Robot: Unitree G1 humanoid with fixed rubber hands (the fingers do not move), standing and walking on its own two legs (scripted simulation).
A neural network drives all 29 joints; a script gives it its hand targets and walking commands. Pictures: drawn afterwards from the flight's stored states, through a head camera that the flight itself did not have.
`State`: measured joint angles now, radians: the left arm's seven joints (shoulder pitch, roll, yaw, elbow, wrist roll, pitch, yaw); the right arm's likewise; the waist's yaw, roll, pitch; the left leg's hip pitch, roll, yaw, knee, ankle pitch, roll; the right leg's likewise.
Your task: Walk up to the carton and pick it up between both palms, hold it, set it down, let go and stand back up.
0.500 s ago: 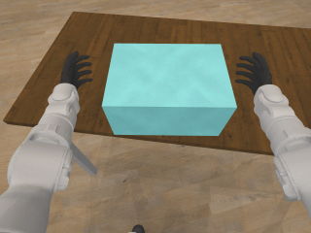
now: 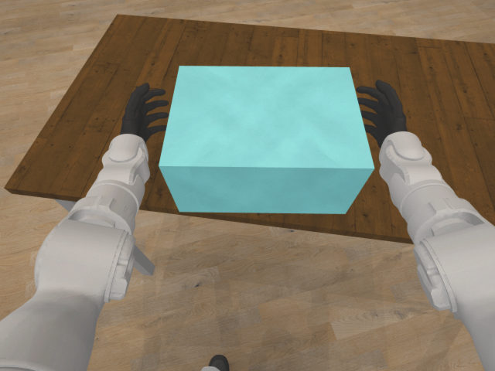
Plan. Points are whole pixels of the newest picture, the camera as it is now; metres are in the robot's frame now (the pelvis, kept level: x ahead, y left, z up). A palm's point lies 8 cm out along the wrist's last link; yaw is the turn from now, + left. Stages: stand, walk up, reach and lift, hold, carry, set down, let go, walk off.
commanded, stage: reach and lift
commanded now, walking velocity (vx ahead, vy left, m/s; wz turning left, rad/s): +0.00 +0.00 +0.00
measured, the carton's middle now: (263, 140) +0.50 +0.05 +0.04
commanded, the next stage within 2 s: none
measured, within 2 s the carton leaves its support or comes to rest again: neither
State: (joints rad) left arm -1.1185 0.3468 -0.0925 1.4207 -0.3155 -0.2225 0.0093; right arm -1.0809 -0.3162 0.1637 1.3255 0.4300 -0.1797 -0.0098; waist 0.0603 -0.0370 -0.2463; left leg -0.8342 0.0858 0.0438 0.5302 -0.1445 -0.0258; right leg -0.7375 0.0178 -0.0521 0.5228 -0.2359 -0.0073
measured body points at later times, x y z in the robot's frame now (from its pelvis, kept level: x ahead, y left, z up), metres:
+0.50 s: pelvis +0.00 +0.00 +0.01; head +0.09 +0.02 +0.45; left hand +0.47 +0.24 +0.09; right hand +0.50 -0.15 +0.10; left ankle +0.03 +0.14 -0.72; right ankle -0.02 -0.11 -0.72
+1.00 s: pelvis +0.01 +0.01 +0.01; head +0.10 +0.02 +0.45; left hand +0.47 +0.24 +0.09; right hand +0.50 -0.15 +0.10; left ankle +0.03 +0.14 -0.72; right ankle -0.02 -0.11 -0.72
